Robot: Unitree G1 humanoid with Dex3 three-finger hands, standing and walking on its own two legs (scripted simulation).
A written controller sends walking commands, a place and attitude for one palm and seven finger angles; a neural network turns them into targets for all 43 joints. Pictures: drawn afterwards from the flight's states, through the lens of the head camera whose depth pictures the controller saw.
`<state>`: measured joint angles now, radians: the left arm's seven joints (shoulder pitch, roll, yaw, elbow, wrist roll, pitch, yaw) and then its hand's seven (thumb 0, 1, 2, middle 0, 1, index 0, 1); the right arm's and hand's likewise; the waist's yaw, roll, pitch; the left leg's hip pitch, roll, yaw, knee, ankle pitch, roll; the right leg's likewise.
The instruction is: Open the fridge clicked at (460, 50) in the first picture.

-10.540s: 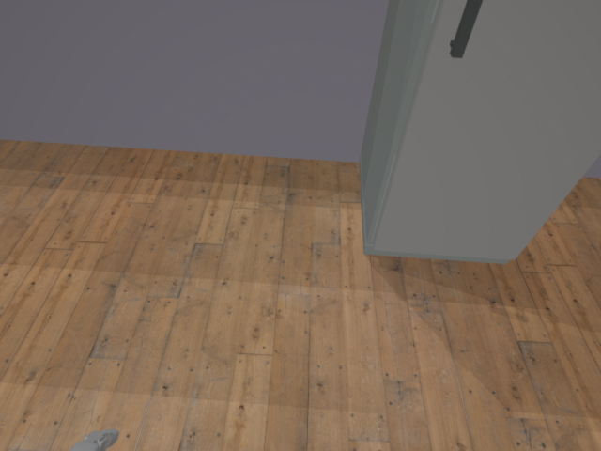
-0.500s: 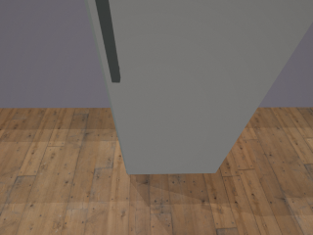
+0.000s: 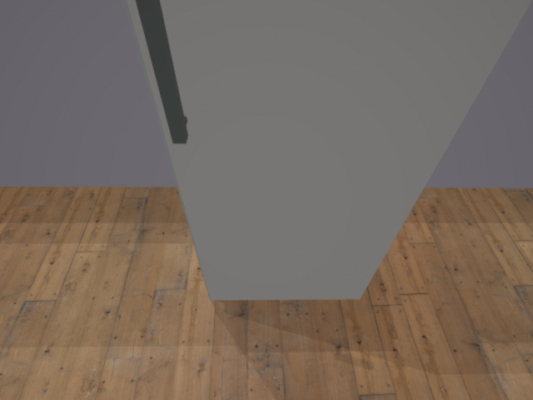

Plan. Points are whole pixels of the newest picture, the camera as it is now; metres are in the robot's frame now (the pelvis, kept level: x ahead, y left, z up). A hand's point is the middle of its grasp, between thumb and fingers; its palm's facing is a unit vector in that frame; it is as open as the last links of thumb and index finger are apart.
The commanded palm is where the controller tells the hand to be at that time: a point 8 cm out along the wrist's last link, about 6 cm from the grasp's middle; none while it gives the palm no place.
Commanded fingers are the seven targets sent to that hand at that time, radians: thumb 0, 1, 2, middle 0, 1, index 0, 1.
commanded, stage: look again from close up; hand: left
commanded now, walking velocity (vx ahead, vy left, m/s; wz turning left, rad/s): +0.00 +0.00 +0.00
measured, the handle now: (167, 65) +0.52 +0.19 +0.24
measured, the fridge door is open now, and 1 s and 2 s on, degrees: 0 0 0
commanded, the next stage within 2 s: raise the hand to about handle height in 0.24 s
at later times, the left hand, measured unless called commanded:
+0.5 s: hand (137, 369) +0.17 +0.20 -0.03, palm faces +0.27 -0.95 -0.15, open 7.5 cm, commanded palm +0.10 +0.24 -0.04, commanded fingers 0.00 0.69 0.81 -0.22 -0.44 -0.22 -0.44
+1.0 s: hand (103, 353) +0.16 +0.22 +0.05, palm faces +0.07 -1.00 -0.07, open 10.0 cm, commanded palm +0.13 +0.27 +0.06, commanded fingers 0.00 0.11 0.56 -0.26 -0.81 -0.26 -0.81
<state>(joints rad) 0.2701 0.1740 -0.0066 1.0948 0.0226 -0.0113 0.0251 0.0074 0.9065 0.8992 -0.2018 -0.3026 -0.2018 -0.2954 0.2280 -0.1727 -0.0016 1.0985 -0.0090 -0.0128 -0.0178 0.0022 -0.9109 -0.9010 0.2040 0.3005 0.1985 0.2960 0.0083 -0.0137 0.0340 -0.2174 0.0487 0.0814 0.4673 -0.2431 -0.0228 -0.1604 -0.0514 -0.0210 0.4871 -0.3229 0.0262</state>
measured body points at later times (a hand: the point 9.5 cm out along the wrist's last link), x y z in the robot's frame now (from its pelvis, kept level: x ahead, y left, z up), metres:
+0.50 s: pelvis -0.01 -0.01 -0.01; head +0.00 -0.01 +0.44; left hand +0.15 +0.25 -0.02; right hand +0.10 -0.25 -0.13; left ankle +0.00 +0.13 -0.74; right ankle -0.04 -0.13 -0.74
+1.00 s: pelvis -0.05 -0.01 -0.04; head -0.04 -0.01 +0.41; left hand +0.16 +0.27 +0.06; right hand +0.15 -0.21 -0.11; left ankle +0.00 +0.13 -0.74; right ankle -0.04 -0.13 -0.74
